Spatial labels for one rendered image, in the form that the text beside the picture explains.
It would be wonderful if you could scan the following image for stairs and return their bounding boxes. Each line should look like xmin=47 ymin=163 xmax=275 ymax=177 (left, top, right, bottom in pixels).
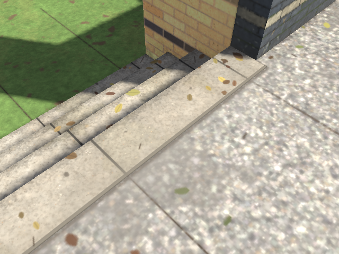
xmin=0 ymin=49 xmax=211 ymax=201

